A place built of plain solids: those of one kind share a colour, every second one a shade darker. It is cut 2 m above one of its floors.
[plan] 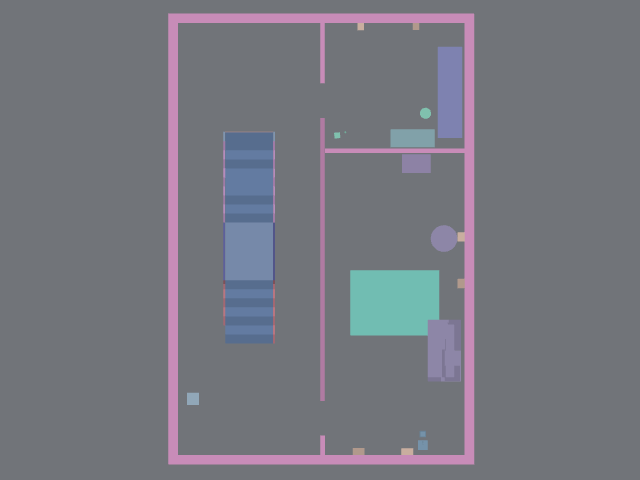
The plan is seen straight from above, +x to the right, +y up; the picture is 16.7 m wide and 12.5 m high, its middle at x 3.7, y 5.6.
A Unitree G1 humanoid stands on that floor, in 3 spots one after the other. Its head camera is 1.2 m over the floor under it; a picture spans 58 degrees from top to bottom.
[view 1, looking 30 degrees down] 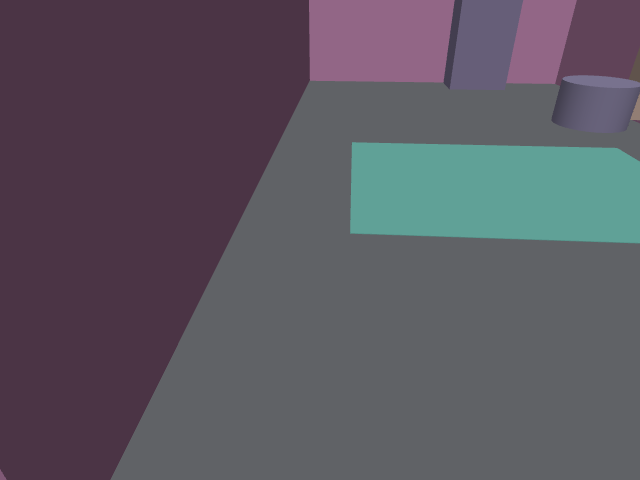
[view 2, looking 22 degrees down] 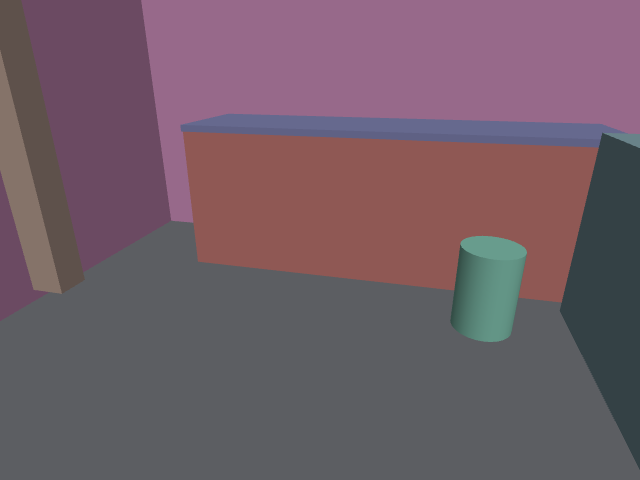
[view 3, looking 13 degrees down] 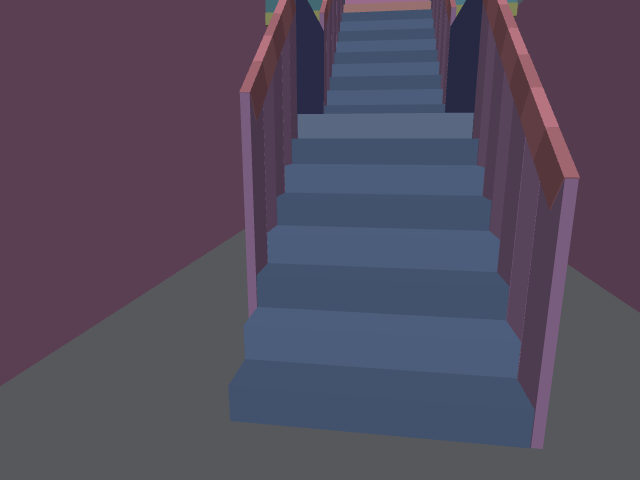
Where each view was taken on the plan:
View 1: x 4.47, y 0.96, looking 94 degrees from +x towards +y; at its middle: ground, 2.40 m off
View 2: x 4.47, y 9.23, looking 14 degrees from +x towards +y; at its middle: kitchen_units_units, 2.58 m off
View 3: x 1.85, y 1.31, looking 98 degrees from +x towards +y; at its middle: step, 2.39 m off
